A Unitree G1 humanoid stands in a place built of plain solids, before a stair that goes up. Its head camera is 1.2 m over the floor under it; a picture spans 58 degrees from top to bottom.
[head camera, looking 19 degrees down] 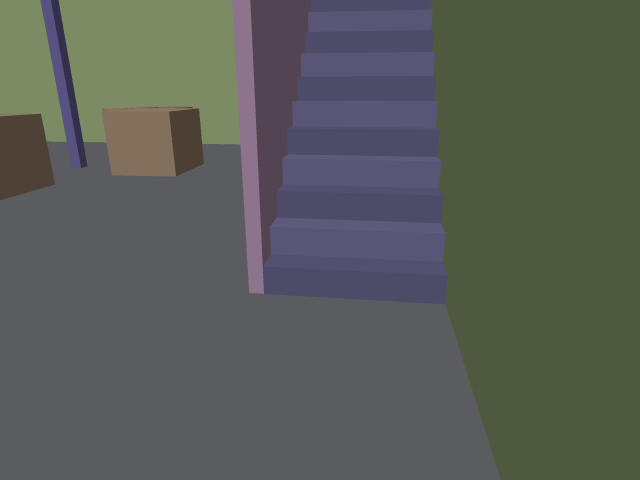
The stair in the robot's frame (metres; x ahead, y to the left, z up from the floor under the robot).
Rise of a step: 0.19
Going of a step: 0.22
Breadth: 1.10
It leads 7 degrees to the right of straight ahead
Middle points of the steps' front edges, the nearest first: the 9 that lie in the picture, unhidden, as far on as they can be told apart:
2.38 -0.20 0.19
2.59 -0.22 0.38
2.80 -0.25 0.56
3.02 -0.28 0.75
3.23 -0.30 0.94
3.44 -0.33 1.12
3.66 -0.36 1.31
3.87 -0.38 1.50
4.08 -0.41 1.69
